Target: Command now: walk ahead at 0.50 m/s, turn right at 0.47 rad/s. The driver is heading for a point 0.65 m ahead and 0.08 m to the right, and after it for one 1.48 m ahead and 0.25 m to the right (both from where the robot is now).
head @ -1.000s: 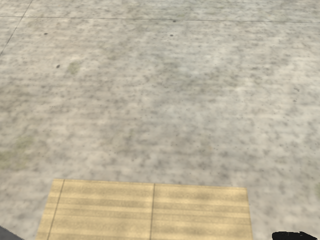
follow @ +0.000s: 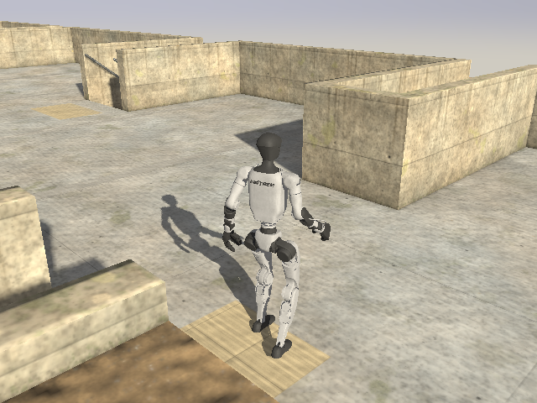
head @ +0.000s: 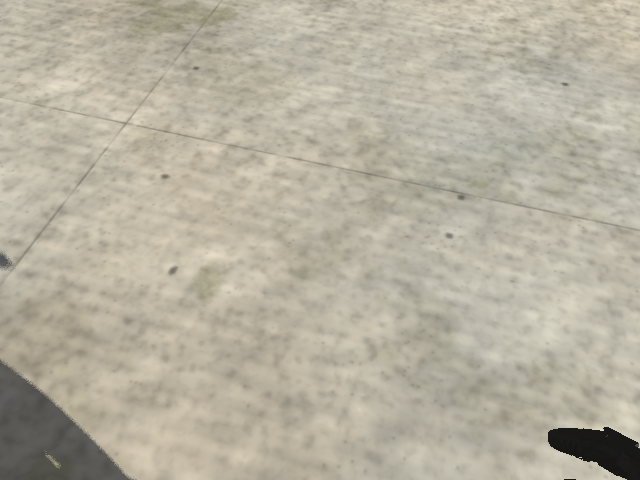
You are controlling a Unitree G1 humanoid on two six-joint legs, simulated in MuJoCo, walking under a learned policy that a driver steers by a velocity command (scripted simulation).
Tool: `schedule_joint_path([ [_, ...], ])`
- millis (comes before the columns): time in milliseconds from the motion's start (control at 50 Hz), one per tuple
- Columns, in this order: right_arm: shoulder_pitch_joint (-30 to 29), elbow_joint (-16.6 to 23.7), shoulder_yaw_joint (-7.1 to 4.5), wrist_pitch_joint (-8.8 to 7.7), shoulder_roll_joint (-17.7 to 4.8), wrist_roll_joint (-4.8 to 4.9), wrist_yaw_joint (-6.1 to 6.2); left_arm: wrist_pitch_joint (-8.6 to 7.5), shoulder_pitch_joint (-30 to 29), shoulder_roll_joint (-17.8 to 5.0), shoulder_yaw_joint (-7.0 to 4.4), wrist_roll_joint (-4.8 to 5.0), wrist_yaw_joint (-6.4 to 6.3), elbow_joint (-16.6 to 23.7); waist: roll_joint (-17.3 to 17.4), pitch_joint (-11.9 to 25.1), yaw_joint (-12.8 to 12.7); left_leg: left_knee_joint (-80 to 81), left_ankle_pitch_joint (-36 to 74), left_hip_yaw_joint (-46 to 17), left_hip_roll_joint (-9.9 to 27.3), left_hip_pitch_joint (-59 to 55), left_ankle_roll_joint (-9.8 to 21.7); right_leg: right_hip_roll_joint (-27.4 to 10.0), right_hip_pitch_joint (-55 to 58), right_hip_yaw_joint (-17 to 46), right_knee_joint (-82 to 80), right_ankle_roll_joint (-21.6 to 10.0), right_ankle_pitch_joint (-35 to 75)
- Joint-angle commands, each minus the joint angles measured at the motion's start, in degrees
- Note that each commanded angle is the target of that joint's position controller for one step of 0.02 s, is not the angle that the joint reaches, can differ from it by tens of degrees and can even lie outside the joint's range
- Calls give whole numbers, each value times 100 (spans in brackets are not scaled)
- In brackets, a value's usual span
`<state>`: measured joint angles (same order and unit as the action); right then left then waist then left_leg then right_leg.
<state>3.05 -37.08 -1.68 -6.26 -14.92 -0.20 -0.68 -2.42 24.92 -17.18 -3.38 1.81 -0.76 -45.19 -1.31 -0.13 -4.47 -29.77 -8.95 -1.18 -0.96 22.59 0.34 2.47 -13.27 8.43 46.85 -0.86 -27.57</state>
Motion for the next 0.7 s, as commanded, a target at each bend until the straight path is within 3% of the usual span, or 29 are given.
schedule_joint_path([
  [20,1436,-106,-332,58,-849,49,27,-94,-323,-723,-141,64,-15,666,967,307,845,1483,-1806,-2880,2139,-2880,1073,-489,-3305,-67,2285,8,142],
  [40,1151,-110,-282,48,-689,4,11,-57,-425,-656,-149,8,-5,652,738,91,704,1620,-1194,-2298,1890,-2395,1006,-647,-3122,-112,2180,44,531],
  [60,965,-143,-250,37,-554,-36,10,-18,-505,-587,-167,-21,14,673,790,-55,590,1743,-646,-1829,1717,-2063,977,-782,-2976,-117,2031,61,781],
  [100,851,-222,-279,-18,-573,-57,19,52,-582,-395,-142,-18,68,733,881,-127,493,1989,84,-1138,1549,-1656,985,-901,-2709,-230,1925,124,1152],
  [180,967,-442,-374,-63,-804,-39,54,76,-1017,-255,-95,-58,118,982,549,-192,522,2154,1052,-348,1587,-1739,1109,-951,-2914,-244,1141,261,1893],
  [260,1096,-604,-418,7,-1031,13,90,9,-1705,-137,-13,-65,267,1208,439,-327,765,2156,1289,379,1501,-1853,965,-869,-2597,-591,-175,160,2845],
  [360,1427,-831,-500,157,-1298,154,93,22,-2350,-234,-27,-43,418,1591,440,-492,869,1817,1878,775,1742,-2557,755,-705,-2474,-966,-977,-175,2377],
  [400,1414,-835,-551,232,-1473,190,123,57,-2128,-424,-126,-74,431,1637,618,-198,627,1065,3704,1009,1734,-2749,624,-359,-1836,-1283,-1080,-412,1793],
  [420,1393,-826,-570,277,-1542,207,143,84,-1621,-616,-237,-85,414,1544,646,142,302,240,4516,1148,1658,-2698,542,-108,-1104,-1432,-1189,-569,1654],
  [440,1372,-796,-527,298,-1449,214,166,117,-685,-905,-417,-67,349,1298,500,640,-202,-978,4513,1323,1454,-2156,363,133,288,-1449,-1502,-785,1999],
  [460,1641,-735,-357,253,-1051,31,152,177,112,-1295,-549,-50,214,1125,-342,1203,-434,-2731,2120,1291,1209,-562,150,-748,2168,-80,-1564,-1139,2188],
  [480,2209,-506,-105,104,-386,-93,40,98,-186,-1714,-515,-57,202,1240,-1530,1895,266,-4476,-2549,571,128,1556,-102,-2215,3541,3197,-2328,-2129,1111],
  [500,1647,-635,-241,-14,-1018,165,-27,23,-14,-1096,-357,-97,242,1273,-593,2112,-248,-4932,-2401,-323,302,1945,-21,-2394,3425,3433,-2849,-2005,822],
  [520,1153,-461,-285,-51,-1156,341,-48,-44,-207,-934,-281,-151,268,1174,-448,1227,-234,-4843,-1917,-228,512,2250,71,-2233,2724,2463,-2879,-1744,1415],
  [540,1035,-483,-250,-55,-1044,280,-8,-84,-552,-821,-236,-134,269,1136,-92,771,1,-4418,-1432,-200,783,2048,95,-1984,1900,1698,-2892,-1541,2062],
  [560,1041,-552,-265,-18,-1019,177,19,-117,-872,-652,-184,-173,268,1130,-106,488,204,-4053,-1119,-214,942,1747,62,-1758,1250,1146,-3007,-1422,2568],
  [580,1278,-650,-275,68,-991,174,11,-163,-1057,-527,-139,-225,262,1139,-234,428,405,-3912,-848,-291,1058,1353,36,-1615,834,787,-3212,-1355,2786],
  [620,1537,-803,-254,231,-799,175,20,-284,-1153,-517,-149,-234,258,1022,-231,353,557,-3732,-549,-273,1052,1084,-75,-1566,445,341,-3568,-1387,3079],
  [700,1068,-704,-250,325,-642,167,66,-386,-1008,-536,-177,-298,177,725,-129,-104,445,-2833,458,-568,876,1693,-220,-1443,497,-528,-3888,-1194,3355],
])
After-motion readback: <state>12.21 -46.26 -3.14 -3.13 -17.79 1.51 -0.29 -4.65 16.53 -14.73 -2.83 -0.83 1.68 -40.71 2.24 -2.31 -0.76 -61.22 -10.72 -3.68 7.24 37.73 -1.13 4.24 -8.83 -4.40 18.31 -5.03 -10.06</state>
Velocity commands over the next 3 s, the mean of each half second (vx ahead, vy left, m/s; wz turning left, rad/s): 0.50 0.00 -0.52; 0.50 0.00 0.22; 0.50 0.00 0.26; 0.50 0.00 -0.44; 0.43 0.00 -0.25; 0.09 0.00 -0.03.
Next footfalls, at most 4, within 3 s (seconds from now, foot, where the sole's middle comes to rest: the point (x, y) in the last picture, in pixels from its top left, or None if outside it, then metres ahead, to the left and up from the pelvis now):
0.44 right None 0.35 -0.19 -0.77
1.02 left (372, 390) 0.70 -0.05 -0.77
1.54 right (457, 289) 0.99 -0.26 -0.77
2.02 left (396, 200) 1.29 -0.10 -0.77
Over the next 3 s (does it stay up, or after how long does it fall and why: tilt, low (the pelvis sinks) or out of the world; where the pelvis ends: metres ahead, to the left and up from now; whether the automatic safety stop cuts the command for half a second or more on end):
stays up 1.41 -0.29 0.00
